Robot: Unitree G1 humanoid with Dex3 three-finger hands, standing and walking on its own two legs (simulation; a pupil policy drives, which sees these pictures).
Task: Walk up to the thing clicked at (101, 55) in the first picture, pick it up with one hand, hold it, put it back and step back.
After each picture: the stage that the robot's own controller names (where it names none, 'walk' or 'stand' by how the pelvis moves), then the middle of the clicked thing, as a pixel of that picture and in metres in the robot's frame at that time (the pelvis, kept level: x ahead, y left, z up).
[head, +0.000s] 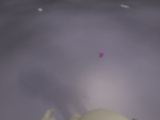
stand; (102, 54) +1.31 -0.22 -0.72
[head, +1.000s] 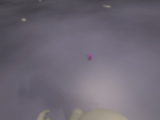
walk; (90, 57) +1.21 +0.10 -0.70
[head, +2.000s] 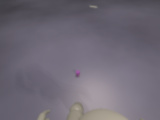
walk; (78, 73) +0.76 +0.26 -0.71
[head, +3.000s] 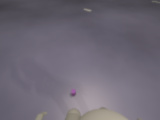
walk; (73, 92) +0.45 +0.20 -0.70
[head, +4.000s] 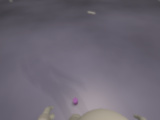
stand; (75, 101) +0.34 +0.19 -0.72
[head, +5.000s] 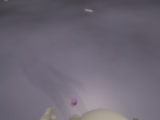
stand; (74, 101) +0.33 +0.21 -0.73
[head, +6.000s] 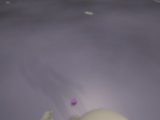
stand; (73, 101) +0.34 +0.22 -0.73
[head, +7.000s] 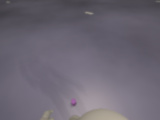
stand; (73, 102) +0.33 +0.22 -0.73
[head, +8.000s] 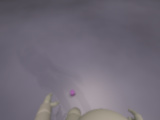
go down; (72, 93) +0.35 +0.21 -0.70
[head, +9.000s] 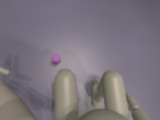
go down; (56, 59) +0.42 +0.25 -0.28
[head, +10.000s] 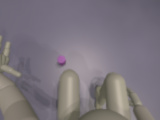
close in; (62, 60) +0.42 +0.25 -0.29
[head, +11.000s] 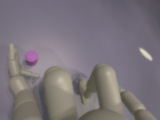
close in; (31, 58) +0.40 +0.28 -0.22
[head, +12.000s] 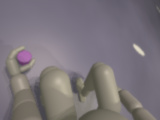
close; (24, 58) +0.40 +0.29 -0.22
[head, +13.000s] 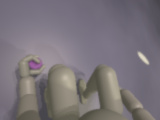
lift; (36, 64) +0.34 +0.27 -0.22
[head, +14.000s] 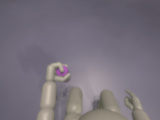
lift; (64, 74) +0.32 +0.19 -0.01
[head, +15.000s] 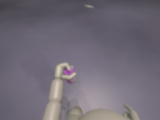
hold; (69, 75) +0.33 +0.16 +0.01
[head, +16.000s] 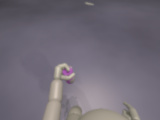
hold; (68, 75) +0.33 +0.17 -0.01
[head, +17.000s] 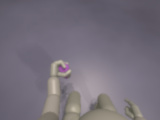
crouch; (65, 71) +0.36 +0.19 -0.06
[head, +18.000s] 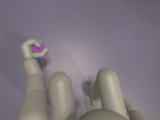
lower; (41, 51) +0.46 +0.28 -0.13
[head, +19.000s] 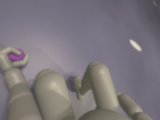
lower; (18, 58) +0.41 +0.30 -0.23
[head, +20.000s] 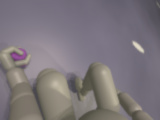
lower; (21, 58) +0.41 +0.30 -0.22
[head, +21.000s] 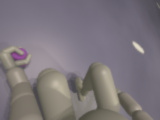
lower; (21, 57) +0.41 +0.30 -0.22
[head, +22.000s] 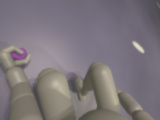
lower; (21, 57) +0.41 +0.30 -0.22
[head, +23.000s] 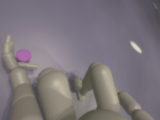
withdraw; (23, 58) +0.40 +0.29 -0.22
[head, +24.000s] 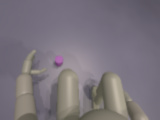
stand; (59, 61) +0.42 +0.25 -0.28
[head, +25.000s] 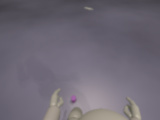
stand; (73, 99) +0.35 +0.19 -0.65
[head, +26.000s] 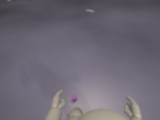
stand; (74, 98) +0.38 +0.20 -0.66
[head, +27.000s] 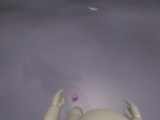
stand; (75, 97) +0.37 +0.20 -0.67
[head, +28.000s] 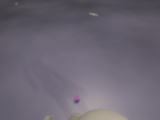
walk; (76, 99) +0.39 +0.19 -0.72
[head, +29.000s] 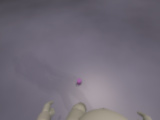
walk; (79, 81) +0.50 +0.18 -0.70
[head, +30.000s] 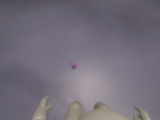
walk; (74, 65) +0.78 +0.23 -0.70
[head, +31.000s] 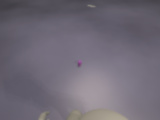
stand; (79, 63) +0.99 +0.22 -0.70
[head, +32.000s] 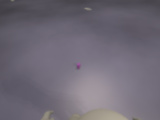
stand; (78, 66) +0.98 +0.24 -0.72
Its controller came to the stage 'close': yes
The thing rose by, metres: 0.70
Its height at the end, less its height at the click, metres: +0.00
